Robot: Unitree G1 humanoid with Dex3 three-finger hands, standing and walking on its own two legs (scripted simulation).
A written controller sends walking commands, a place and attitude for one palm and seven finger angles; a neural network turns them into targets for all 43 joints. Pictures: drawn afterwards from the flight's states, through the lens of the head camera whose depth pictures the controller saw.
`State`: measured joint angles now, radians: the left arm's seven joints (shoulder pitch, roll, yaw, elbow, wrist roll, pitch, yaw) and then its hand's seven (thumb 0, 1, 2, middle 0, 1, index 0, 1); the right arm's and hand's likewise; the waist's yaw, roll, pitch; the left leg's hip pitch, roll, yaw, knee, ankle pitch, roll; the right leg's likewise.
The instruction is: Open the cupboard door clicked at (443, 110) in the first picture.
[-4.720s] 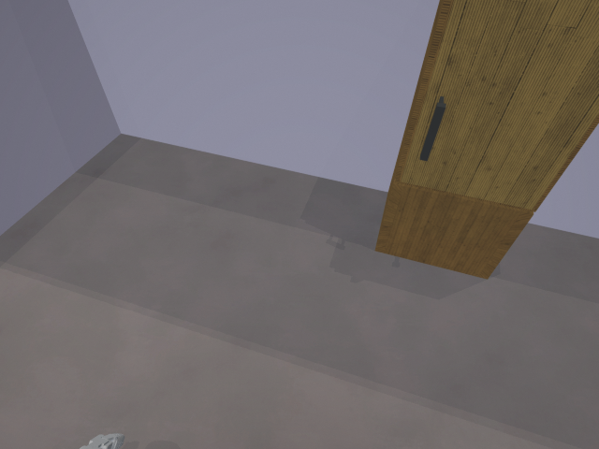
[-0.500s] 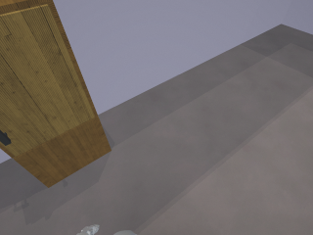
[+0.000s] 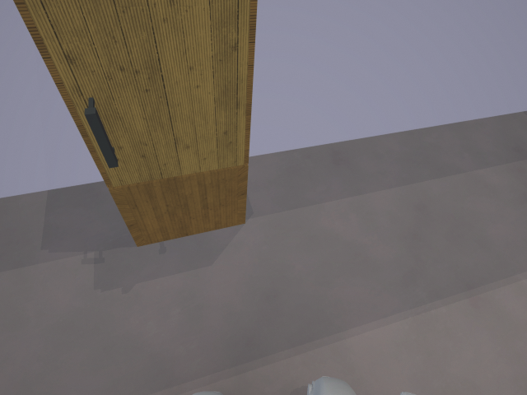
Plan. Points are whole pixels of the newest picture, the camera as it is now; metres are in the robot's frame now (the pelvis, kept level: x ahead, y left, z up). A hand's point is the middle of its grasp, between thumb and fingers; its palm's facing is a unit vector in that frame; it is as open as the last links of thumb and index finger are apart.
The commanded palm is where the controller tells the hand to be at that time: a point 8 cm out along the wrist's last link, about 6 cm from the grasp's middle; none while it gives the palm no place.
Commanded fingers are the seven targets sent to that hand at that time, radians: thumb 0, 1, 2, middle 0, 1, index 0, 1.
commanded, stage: turn to face it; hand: left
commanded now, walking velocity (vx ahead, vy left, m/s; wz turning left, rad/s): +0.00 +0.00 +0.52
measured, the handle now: (102, 134) +0.68 +0.45 -0.11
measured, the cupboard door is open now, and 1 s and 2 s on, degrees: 0 0 0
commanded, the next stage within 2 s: take the last steps up to it in 0.42 s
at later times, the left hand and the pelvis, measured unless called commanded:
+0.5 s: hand out of the picture +0.00 +0.13 -0.14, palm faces +0.26 -0.93 -0.27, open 7.3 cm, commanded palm none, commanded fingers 0.00 0.90 0.90 -0.20 -0.30 -0.20 -0.30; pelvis -0.03 -0.07 +0.00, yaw +14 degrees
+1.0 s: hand out of the picture -0.08 +0.18 -0.17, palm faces +0.35 -0.92 -0.18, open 7.3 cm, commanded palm none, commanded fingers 0.00 0.90 0.90 -0.20 -0.30 -0.20 -0.30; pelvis -0.01 -0.01 +0.01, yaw +17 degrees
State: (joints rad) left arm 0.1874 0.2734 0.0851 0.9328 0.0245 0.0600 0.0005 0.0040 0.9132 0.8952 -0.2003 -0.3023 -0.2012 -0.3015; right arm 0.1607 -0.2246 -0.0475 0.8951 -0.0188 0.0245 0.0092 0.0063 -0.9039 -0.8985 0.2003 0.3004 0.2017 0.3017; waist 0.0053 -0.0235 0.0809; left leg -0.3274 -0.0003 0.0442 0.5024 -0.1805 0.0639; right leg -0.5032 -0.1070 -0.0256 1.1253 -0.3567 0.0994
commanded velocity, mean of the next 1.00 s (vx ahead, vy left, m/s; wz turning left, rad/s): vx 0.15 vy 0.00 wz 0.18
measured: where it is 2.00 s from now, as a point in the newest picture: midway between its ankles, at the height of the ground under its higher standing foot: (246, 386)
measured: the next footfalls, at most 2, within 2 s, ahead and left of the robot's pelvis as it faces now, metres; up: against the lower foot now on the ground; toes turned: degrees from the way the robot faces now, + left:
right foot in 0.28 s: +0.04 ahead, -0.16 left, +0.00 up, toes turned +6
left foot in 0.74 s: -0.07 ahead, +0.08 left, +0.00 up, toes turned +23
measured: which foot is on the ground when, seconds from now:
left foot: down 0.00-0.28, up 0.30-0.72, down 0.74-1.00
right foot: up 0.00-0.26, down 0.28-0.74, up 0.76-1.00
